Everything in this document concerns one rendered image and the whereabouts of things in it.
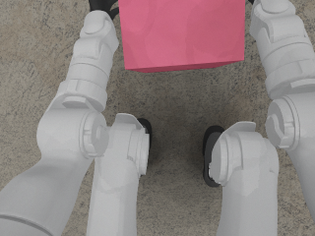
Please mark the robot right thigh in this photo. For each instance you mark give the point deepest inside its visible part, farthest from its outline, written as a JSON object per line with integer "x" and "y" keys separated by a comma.
{"x": 249, "y": 205}

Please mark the carton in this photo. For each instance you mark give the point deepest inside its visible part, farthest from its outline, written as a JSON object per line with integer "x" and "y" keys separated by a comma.
{"x": 177, "y": 35}

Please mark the left robot upper arm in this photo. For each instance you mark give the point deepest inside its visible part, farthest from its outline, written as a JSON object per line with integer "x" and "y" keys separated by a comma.
{"x": 39, "y": 201}

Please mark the robot right forearm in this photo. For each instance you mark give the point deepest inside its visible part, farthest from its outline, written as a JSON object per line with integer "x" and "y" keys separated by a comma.
{"x": 285, "y": 50}

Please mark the robot left forearm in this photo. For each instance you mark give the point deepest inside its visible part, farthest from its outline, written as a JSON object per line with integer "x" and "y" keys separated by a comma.
{"x": 89, "y": 69}

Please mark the right robot upper arm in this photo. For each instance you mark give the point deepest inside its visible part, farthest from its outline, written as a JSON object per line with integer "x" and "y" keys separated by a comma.
{"x": 290, "y": 125}

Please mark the left robot hand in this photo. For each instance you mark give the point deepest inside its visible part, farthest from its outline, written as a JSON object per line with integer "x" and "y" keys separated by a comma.
{"x": 105, "y": 6}

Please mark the robot left shin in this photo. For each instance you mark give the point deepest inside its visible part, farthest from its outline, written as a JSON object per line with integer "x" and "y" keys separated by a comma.
{"x": 125, "y": 118}

